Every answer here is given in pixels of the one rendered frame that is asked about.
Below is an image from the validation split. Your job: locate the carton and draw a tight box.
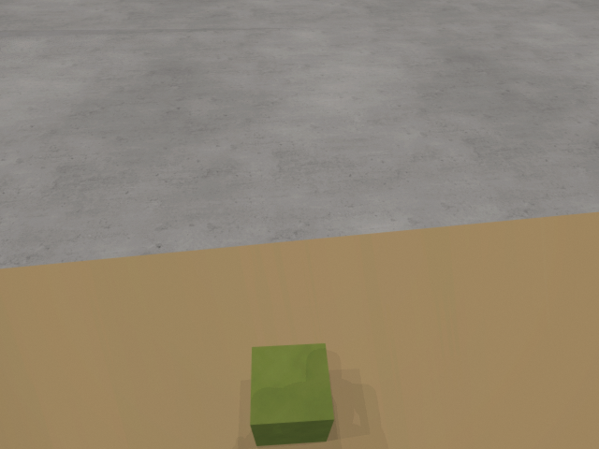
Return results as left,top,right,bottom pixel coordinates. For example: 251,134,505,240
250,343,334,446

